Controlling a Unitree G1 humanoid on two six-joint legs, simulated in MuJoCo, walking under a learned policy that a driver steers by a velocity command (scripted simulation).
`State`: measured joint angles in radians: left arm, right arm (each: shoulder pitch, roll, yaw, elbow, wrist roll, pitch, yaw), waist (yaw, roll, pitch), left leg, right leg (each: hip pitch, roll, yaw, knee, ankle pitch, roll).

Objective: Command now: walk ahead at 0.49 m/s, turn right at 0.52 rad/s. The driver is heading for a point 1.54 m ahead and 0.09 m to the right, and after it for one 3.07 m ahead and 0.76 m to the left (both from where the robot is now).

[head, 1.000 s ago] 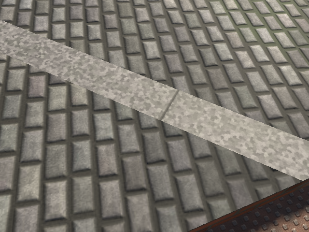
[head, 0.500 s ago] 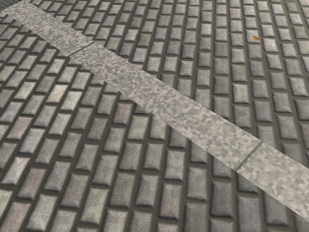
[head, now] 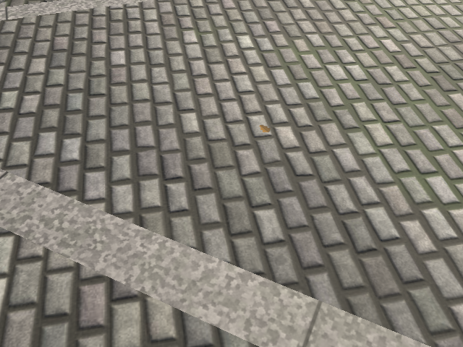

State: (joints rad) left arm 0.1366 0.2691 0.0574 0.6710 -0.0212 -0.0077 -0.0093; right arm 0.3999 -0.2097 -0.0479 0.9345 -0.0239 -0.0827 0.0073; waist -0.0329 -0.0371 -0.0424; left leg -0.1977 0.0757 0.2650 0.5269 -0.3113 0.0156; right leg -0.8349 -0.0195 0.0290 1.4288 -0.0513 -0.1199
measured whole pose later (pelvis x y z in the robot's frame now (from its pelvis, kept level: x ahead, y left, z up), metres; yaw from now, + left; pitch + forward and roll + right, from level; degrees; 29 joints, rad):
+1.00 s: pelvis +0.61 -0.02 -0.01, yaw -1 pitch +2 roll +1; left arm 0.25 0.28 0.04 0.72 0.00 -0.10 0.00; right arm 0.21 -0.29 -0.07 0.72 0.01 -0.06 0.04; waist -0.01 -0.01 0.05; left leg -0.42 -0.11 0.01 0.52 -0.14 0.10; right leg -0.40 -0.02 0.05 1.27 -0.37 0.00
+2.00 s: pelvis +1.14 +0.00 +0.01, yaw -10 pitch +2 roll +0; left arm 0.29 0.32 0.08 0.67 -0.02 0.00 0.02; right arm 0.17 -0.25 -0.05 0.71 -0.02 -0.08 0.01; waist 0.00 -0.04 0.02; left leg -0.29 0.00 0.04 0.44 -0.19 0.02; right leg -0.55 -0.01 0.05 1.15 -0.42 0.04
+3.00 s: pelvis +1.24 -0.05 +0.01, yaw -5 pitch +2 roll -1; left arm 0.09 0.27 0.08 0.71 -0.02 0.00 0.02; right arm 0.17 -0.32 -0.09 0.74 0.03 0.05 -0.04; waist -0.03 0.01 0.04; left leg -0.32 -0.05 -0.17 0.51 -0.22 0.00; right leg -0.31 0.05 0.06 0.57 -0.32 0.05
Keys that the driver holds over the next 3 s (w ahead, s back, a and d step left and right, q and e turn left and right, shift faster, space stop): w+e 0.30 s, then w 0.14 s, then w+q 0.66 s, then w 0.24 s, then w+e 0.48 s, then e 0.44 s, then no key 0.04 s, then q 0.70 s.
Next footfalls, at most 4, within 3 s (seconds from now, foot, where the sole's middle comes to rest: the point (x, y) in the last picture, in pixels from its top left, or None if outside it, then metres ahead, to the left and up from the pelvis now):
0.30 right None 0.33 -0.11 -0.77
0.86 left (215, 299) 0.72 0.04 -0.77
1.36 right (264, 226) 1.00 -0.14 -0.77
1.82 left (199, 182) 1.23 0.10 -0.77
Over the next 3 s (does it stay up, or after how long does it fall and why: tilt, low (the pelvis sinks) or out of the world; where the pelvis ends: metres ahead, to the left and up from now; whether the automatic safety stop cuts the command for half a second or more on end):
stays up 1.24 -0.05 0.01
